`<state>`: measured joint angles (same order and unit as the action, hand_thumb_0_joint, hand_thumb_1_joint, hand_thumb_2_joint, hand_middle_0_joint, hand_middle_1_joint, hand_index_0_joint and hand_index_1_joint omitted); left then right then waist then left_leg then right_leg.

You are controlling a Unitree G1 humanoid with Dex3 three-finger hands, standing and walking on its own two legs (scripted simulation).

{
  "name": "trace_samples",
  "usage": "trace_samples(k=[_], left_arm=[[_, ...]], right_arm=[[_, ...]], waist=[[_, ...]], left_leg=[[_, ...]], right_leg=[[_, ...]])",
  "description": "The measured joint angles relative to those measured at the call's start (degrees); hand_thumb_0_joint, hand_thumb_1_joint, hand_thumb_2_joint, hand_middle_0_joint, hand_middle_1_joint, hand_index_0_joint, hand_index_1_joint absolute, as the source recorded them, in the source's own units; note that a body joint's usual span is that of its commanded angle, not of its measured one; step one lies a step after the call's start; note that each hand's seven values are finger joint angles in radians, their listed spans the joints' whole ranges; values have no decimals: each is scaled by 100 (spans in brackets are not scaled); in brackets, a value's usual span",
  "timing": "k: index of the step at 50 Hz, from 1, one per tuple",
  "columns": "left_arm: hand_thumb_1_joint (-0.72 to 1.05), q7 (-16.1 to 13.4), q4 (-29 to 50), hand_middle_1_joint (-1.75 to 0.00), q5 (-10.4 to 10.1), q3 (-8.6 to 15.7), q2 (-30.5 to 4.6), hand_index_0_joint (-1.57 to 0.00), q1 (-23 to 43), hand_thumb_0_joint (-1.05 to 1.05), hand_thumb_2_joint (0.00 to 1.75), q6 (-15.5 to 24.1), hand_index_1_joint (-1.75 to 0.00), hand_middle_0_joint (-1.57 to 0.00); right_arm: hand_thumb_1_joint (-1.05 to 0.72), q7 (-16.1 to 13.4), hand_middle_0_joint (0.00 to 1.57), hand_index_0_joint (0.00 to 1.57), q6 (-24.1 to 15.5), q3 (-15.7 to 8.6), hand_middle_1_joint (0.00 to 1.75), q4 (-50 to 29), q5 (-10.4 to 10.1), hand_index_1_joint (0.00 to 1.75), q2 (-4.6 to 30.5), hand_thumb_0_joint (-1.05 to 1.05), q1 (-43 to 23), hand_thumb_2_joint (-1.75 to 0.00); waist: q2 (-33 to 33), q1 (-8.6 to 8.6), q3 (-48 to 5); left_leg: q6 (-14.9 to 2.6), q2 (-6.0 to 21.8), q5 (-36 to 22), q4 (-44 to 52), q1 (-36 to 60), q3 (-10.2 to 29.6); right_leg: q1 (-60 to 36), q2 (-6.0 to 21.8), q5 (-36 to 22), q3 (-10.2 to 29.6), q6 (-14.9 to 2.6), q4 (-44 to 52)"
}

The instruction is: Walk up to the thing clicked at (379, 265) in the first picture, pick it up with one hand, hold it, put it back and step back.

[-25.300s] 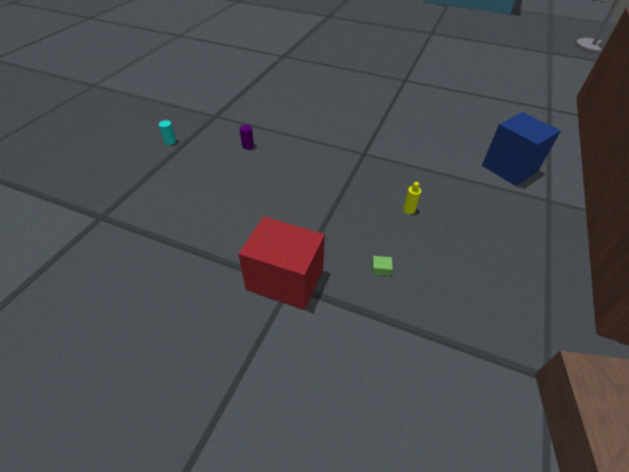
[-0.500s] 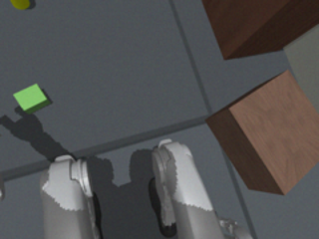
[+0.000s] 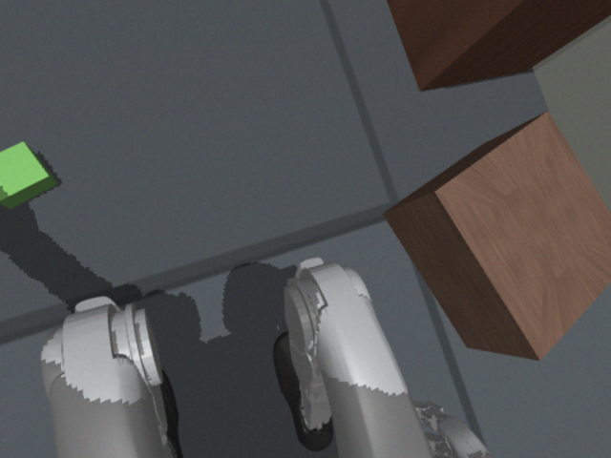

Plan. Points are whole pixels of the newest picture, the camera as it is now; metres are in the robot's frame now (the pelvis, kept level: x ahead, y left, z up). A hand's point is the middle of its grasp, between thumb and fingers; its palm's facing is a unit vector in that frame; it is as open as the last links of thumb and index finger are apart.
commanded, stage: rise first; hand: left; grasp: from above
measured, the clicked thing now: (16, 175) +0.52 +0.32 -0.30
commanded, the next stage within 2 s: none
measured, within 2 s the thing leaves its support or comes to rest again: neither
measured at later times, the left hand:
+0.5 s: hand out of the picture +0.46 +0.36 -0.18, palm faces -0.33 -0.24 -0.91, open 12.8 cm
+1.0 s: hand out of the picture +0.47 +0.36 -0.18, palm faces -0.32 -0.24 -0.92, open 12.9 cm
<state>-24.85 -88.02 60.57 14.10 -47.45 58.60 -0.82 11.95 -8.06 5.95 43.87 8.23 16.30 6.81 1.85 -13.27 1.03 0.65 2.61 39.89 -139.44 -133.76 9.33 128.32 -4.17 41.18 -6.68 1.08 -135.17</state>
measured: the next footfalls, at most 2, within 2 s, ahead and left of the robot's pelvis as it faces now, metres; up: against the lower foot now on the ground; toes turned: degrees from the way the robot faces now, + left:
none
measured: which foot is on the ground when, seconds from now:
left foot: down 0.00-1.00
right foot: down 0.00-1.00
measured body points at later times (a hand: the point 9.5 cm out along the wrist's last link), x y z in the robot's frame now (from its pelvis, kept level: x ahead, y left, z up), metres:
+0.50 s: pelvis +0.00 +0.00 -0.01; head +0.26 +0.08 +0.35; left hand +0.47 +0.37 -0.13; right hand +0.05 -0.26 -0.10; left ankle +0.07 +0.13 -0.29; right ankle +0.09 -0.11 -0.29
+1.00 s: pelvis +0.00 +0.00 +0.00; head +0.26 +0.08 +0.35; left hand +0.49 +0.36 -0.13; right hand +0.03 -0.26 -0.09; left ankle +0.07 +0.13 -0.29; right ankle +0.09 -0.11 -0.29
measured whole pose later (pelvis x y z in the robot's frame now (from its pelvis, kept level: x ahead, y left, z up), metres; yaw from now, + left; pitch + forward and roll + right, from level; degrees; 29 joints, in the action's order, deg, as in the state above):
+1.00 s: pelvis +0.00 +0.00 +0.00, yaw -2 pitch +32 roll -10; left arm -25.2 -90.3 60.1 12.0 -51.8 63.3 -3.0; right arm 13.1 -7.9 10.4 40.8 8.2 17.9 8.6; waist 2.7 -16.9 3.2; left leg 0.6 2.9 39.7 -140.6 -134.5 11.2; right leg 128.6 -4.9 39.9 -8.2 1.5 -134.7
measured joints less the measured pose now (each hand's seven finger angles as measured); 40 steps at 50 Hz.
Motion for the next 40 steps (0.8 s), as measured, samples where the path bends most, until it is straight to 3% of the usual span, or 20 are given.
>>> trace_samples(k=[12, 40], left_arm=[[-29, 13, -28, -85, 58, -44, -223, -32, 64, 0, 76, 50, -85, -31], [-32, 9, -170, -85, -16, -183, -408, -31, 363, 0, 79, -121, -85, -30]], right_arm=[[-91, 25, 20, 20, 107, 163, 30, -127, 6, 30, 55, 0, 70, -91], [-92, 108, 20, 20, 36, 405, 30, -288, 4, 30, 125, 0, 130, -91]], waist=[[67, -107, 127], [89, -313, 243]], left_leg=[[-11, -5, 8, -115, -63, 73], [-2, 26, -20, -125, -64, 171]], right_leg=[[18, -17, -11, -59, 25, -49], [19, -65, -108, -139, 32, 15]])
